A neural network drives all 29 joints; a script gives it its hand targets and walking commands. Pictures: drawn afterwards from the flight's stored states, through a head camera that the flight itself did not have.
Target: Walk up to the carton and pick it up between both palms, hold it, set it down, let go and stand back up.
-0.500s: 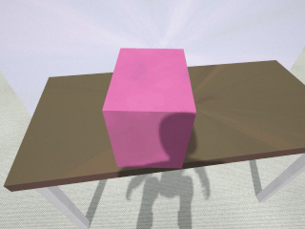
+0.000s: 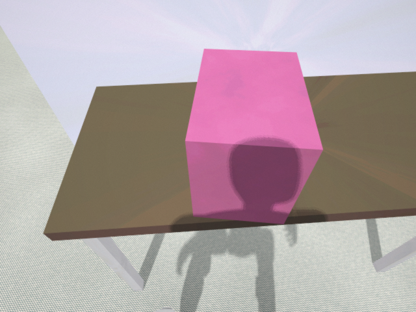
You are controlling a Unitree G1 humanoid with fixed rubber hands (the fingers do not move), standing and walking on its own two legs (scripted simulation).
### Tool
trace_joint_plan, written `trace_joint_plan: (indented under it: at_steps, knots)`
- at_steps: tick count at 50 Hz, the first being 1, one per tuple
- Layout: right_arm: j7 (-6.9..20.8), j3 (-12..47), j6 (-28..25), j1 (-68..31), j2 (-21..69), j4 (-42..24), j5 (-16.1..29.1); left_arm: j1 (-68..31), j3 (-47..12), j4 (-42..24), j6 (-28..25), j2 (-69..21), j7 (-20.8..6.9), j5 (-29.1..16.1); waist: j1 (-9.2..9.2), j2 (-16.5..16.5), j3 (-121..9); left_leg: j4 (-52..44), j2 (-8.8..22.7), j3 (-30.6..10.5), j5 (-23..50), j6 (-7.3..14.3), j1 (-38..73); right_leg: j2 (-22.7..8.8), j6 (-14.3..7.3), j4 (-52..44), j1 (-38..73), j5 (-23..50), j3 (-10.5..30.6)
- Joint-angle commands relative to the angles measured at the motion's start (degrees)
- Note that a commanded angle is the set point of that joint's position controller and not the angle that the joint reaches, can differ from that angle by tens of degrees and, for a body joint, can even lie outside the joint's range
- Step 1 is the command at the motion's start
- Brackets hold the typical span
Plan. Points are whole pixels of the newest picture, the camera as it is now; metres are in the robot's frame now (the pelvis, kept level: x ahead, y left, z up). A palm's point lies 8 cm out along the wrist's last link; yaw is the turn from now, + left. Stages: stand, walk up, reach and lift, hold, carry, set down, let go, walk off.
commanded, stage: walk up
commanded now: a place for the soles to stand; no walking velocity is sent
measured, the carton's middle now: (243, 136) +0.47 -0.06 +0.07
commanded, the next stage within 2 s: reach and lift in 1.52 s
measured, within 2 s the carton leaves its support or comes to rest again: neither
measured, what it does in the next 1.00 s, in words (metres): steps on the spot: left foot, then right foot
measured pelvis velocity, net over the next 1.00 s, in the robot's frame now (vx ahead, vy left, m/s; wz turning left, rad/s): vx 0.01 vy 0.00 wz -0.19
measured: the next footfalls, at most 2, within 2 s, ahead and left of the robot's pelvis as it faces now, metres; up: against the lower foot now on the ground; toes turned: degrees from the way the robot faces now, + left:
left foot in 0.04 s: +0.10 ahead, +0.17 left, +0.00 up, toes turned +3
right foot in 0.54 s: +0.02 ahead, -0.11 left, +0.00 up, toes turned -11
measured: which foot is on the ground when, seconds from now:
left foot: up 0.00-0.02, down 0.04-0.56, up 0.58-0.82, down 0.84-1.00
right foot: down 0.00-0.06, up 0.08-0.52, down 0.54-1.00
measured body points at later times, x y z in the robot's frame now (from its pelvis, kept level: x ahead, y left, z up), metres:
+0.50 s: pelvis +0.00 +0.04 +0.00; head +0.02 +0.04 +0.45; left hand +0.08 +0.31 -0.14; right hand +0.01 -0.24 -0.13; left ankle +0.06 +0.17 -0.74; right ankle -0.02 -0.10 -0.72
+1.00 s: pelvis +0.01 +0.00 +0.00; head +0.01 +0.01 +0.45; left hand +0.10 +0.23 -0.14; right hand +0.01 -0.25 -0.14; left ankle +0.03 +0.11 -0.74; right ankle -0.02 -0.10 -0.74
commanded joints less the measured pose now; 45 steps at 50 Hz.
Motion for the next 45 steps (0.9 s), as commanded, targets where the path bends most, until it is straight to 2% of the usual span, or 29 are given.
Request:
trace_joint_plan:
  at_steps: [1,2,3,4,5,6,7,8,10,13,17,21,23,25,26,27,28,29,30,32,34,36,38,40,41,42,43,44,45]
  knots:
    - [-0.42,-1.64,-1.69,10.98,-3.78,3.03,1.61,-3.82,0.65,-4.67,0.31,9.01,-2.48,-0.08,-4.88,-4.41,-6.36,-16.09,-6.43,8.41,20.22,1.23,22.17,0.75,-6.11,8.75,-12.39,9.64,-1.63]
    - [-0.94,-2.37,-1.84,13.66,-6.33,3.33,1.70,-0.22,-0.65,-4.32,0.77,5.80,-3.10,-0.20,-5.35,3.11,-7.82,-19.13,-1.58,2.49,20.64,1.50,25.46,3.48,-4.48,15.39,-16.14,-3.88,-1.84]
    - [-1.74,-2.87,-1.80,12.63,-9.17,1.00,1.81,2.93,-1.56,-5.28,1.58,1.61,-3.21,-0.14,-4.21,12.31,-6.26,-25.82,11.38,-15.32,15.58,3.83,20.48,6.94,-2.51,24.05,-19.25,-25.78,1.27]
    - [-2.60,-3.53,-0.99,9.15,-12.40,1.07,3.88,5.94,-1.30,-4.03,3.23,2.21,-2.07,-1.29,-2.95,9.52,-5.67,-28.06,14.97,-17.23,0.87,9.99,9.78,3.74,-2.17,28.05,-13.40,-27.75,6.08]
    - [-3.37,-3.83,-0.54,5.58,-12.26,0.10,4.28,3.48,-1.27,-4.07,4.19,3.92,-1.83,-1.41,-3.20,9.57,-1.71,-32.67,13.80,-18.60,-12.37,10.90,4.23,3.98,-2.00,28.82,-14.53,-25.78,7.03]
    - [-3.61,-2.84,-0.71,4.15,-9.57,-0.12,4.08,0.54,-1.06,-4.43,4.10,4.76,-1.72,-1.66,-2.99,7.75,2.01,-33.21,11.05,-15.69,-13.85,9.84,1.62,3.80,-1.90,28.17,-15.56,-21.71,9.06]
    - [-3.65,-2.23,-0.92,3.67,-7.73,-0.47,2.99,1.43,-1.00,-3.48,3.71,4.87,-1.73,-1.92,-1.99,7.64,2.03,-32.02,9.08,-12.95,-11.27,8.58,2.17,3.77,-1.82,26.82,-15.32,-18.79,9.47]
    - [-3.64,-1.97,-1.34,3.26,-6.82,-1.02,2.50,3.22,-0.83,-2.19,3.35,5.19,-1.66,-1.82,-1.19,8.54,1.05,-30.54,8.94,-11.30,-6.24,8.69,2.76,3.71,-1.77,25.83,-14.00,-16.82,9.30]
    - [-3.54,-1.86,-2.15,3.88,-5.25,-1.51,1.86,5.25,-0.25,-1.21,2.79,5.84,-1.73,-0.58,-1.12,6.48,-1.86,-29.00,10.92,-11.74,-3.40,10.49,6.41,4.42,-1.45,27.13,-13.79,-15.10,8.92]
    - [-4.20,-2.50,-3.10,5.68,-5.12,-2.03,1.44,-0.03,1.07,-3.23,2.88,6.60,-1.73,0.35,-3.16,3.28,-1.67,-28.78,14.06,-13.35,-2.32,13.46,9.53,5.07,-0.87,27.32,-16.93,-13.57,9.51]
    - [-5.06,-3.17,-3.46,7.10,-6.01,-2.23,0.62,-2.65,1.85,-4.92,3.34,5.45,-2.49,0.17,-4.47,4.19,-1.68,-28.93,16.16,-12.66,-3.52,15.19,12.85,5.47,-0.30,25.16,-19.58,-13.70,9.85]
    - [-4.92,-3.31,-3.06,6.26,-6.87,-2.33,0.17,-2.53,2.11,-5.41,2.87,3.69,-3.38,-0.43,-4.42,7.02,-3.12,-27.35,13.83,-6.78,-1.44,14.26,11.54,6.79,-0.69,18.16,-14.55,-12.20,7.02]
    - [-4.51,-3.17,-2.53,4.32,-7.60,-2.61,-0.01,-1.33,2.39,-5.41,2.35,3.15,-3.65,-0.73,-3.18,7.47,-3.98,-24.29,12.19,-2.80,2.58,13.14,9.19,8.02,-1.54,11.98,-9.24,-8.04,4.55]
    - [-3.82,-2.34,-1.89,2.54,-7.52,-2.66,-0.07,1.47,2.71,-4.68,1.70,3.01,-3.79,-0.81,-0.89,5.75,-5.29,-19.01,10.27,0.74,4.13,10.86,5.67,9.37,-2.85,2.03,-1.48,1.00,2.24]
    - [-3.30,-1.60,-1.64,3.38,-6.39,-2.44,-0.15,2.18,2.97,-4.81,1.44,4.24,-3.73,-1.05,-0.12,3.27,-5.81,-15.60,8.74,2.39,2.59,8.93,3.72,9.12,-3.51,-1.96,1.15,3.48,4.10]
    - [-2.72,-0.35,-1.60,5.22,-3.21,-2.51,0.20,3.15,3.28,-4.82,1.37,5.98,-3.59,-1.18,-0.39,-2.64,-7.07,-9.05,5.47,6.17,-1.98,6.27,0.40,4.28,-4.56,-4.81,4.09,2.77,12.07]
    - [-2.33,0.93,-1.58,6.81,1.09,-3.70,0.63,1.70,3.66,-6.18,1.43,8.41,-3.14,-1.82,-1.61,-11.66,-6.43,-1.34,-0.46,9.24,-10.81,2.87,-4.98,-5.65,-7.12,-10.18,3.13,1.31,27.69]
    - [-3.22,0.57,-0.63,4.98,0.25,-3.72,1.43,0.22,4.51,-5.58,1.75,11.24,-2.29,-3.60,0.16,-11.13,-2.47,3.17,-0.55,3.83,-18.84,2.71,0.20,-9.20,-12.07,-12.25,-8.93,-8.11,28.04]
    - [-3.33,0.31,-0.13,4.42,-1.29,-3.42,1.48,-2.51,4.29,-5.59,2.01,9.61,-1.87,-3.82,-0.85,-10.75,1.02,5.15,-0.47,2.42,-16.91,2.56,-0.01,-6.95,-12.81,-13.67,-11.87,-11.78,26.32]
    - [-3.22,0.49,-0.77,5.42,-1.41,-1.87,1.41,-3.42,2.80,-5.55,1.95,5.85,-1.51,-2.47,-1.57,-8.87,2.35,3.75,-1.08,1.86,-11.45,2.26,-4.77,-2.32,-11.02,-10.32,-5.40,1.67,20.36]
    - [-3.57,0.47,-1.82,7.12,-1.36,-1.06,0.64,-3.44,2.60,-5.98,1.39,6.07,-1.69,-2.03,-2.15,-9.29,-1.33,1.08,-1.90,2.24,-7.80,2.23,-1.31,-1.84,-11.21,-6.81,-2.65,15.17,18.34]
    - [-3.71,0.63,-2.48,7.01,-0.70,-1.39,0.39,-3.59,2.48,-5.84,0.87,5.50,-2.12,-1.56,-1.94,-7.83,-5.50,-3.03,-2.94,2.56,-5.36,2.06,3.00,-1.87,-11.32,-4.68,-0.47,19.17,17.07]
    - [-3.77,0.58,-2.86,5.96,0.28,-1.75,0.77,-5.11,2.35,-5.97,0.77,5.67,-2.12,-1.25,-2.06,-7.15,-7.00,-9.43,-4.07,3.51,0.60,2.50,7.45,-1.54,-10.99,-3.06,-1.03,17.65,16.02]
    - [-3.82,0.59,-3.40,7.27,0.61,-1.34,0.84,-6.82,1.75,-5.44,0.94,6.05,-2.40,-1.49,-3.69,-6.00,-6.99,-19.44,-4.29,3.44,11.87,3.91,15.17,-1.08,-9.30,-1.56,-5.94,11.72,15.40]
    - [-3.89,0.44,-3.69,7.83,-0.28,-1.03,0.66,-6.18,1.22,-5.16,0.88,5.10,-2.65,-1.84,-3.84,-5.03,-7.09,-20.16,-2.26,0.22,14.34,4.93,19.00,-0.75,-7.79,-1.51,-9.39,7.84,15.73]
    - [-4.04,0.32,-3.77,8.47,-1.48,-0.38,0.73,-4.73,0.31,-4.96,0.56,3.32,-2.85,-2.38,-3.39,-2.49,-7.12,-20.09,1.79,-4.86,15.73,6.03,21.87,0.24,-6.32,-1.35,-12.97,3.79,15.18]
    - [-4.14,0.17,-3.89,7.98,-2.82,-0.45,1.26,-2.14,-0.47,-4.42,0.52,1.44,-3.03,-2.74,-1.58,0.24,-6.04,-22.16,5.13,-10.64,10.19,7.50,19.89,4.32,-5.30,-0.84,-14.07,-3.59,12.41]
    - [-3.72,-0.57,-3.47,6.80,-5.21,1.25,3.12,-1.37,-1.00,-3.37,0.99,0.02,-2.68,-2.33,-0.12,2.67,-2.86,-24.81,5.96,-10.81,1.06,8.86,8.77,5.73,-4.88,-2.36,-6.24,-5.85,10.82]
    - [-3.31,-0.22,-3.29,5.05,-3.64,1.58,3.39,-2.40,-0.93,-2.71,1.06,0.91,-2.59,-1.65,-0.33,3.72,-0.19,-26.46,4.13,-9.54,-2.98,8.05,4.67,5.50,-4.90,-2.95,-3.57,-3.90,11.95]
